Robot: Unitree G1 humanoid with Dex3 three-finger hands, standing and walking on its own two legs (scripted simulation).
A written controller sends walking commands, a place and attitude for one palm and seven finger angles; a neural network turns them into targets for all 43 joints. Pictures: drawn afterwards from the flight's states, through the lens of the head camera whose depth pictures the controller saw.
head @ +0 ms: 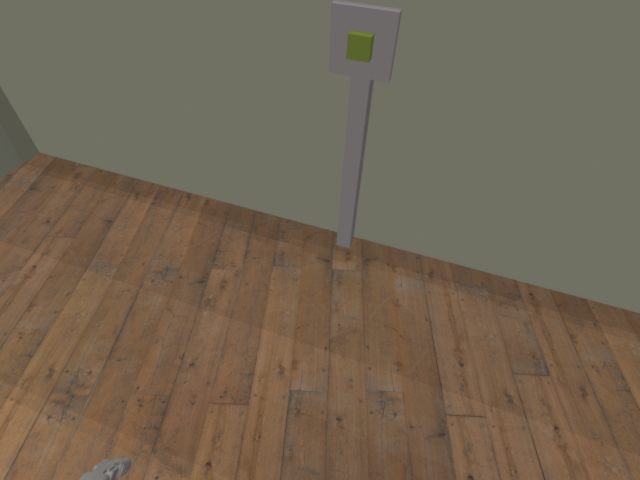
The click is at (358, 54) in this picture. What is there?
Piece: button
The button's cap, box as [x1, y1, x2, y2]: [346, 30, 373, 62]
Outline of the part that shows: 351,30 348,33 346,58 368,62 371,57 373,34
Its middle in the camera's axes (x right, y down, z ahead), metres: +0.10 -0.52 +1.04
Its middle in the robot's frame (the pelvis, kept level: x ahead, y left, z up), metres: +1.13 -0.05 +0.08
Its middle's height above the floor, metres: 0.85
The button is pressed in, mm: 0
